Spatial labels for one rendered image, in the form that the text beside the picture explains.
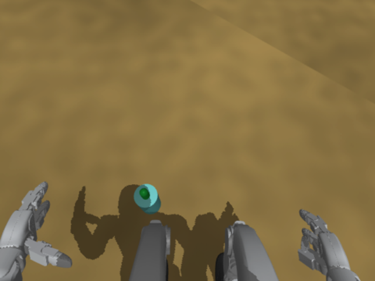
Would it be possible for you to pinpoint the right robot arm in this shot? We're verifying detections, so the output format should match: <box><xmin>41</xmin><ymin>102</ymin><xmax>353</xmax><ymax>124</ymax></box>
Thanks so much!
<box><xmin>326</xmin><ymin>268</ymin><xmax>360</xmax><ymax>281</ymax></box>

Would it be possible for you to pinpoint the right robot hand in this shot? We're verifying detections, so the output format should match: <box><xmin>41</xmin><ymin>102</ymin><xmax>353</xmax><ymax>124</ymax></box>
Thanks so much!
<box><xmin>298</xmin><ymin>209</ymin><xmax>350</xmax><ymax>276</ymax></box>

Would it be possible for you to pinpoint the left robot hand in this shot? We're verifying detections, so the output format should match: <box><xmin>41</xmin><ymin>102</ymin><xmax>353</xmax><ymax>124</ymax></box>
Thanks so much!
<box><xmin>0</xmin><ymin>181</ymin><xmax>72</xmax><ymax>268</ymax></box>

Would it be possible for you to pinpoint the left robot arm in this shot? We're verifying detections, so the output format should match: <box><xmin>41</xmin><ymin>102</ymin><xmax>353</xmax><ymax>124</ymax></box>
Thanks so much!
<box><xmin>0</xmin><ymin>248</ymin><xmax>26</xmax><ymax>281</ymax></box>

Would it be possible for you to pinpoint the bottle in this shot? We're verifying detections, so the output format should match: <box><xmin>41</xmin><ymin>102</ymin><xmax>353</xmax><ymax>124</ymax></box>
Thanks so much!
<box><xmin>134</xmin><ymin>184</ymin><xmax>161</xmax><ymax>214</ymax></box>

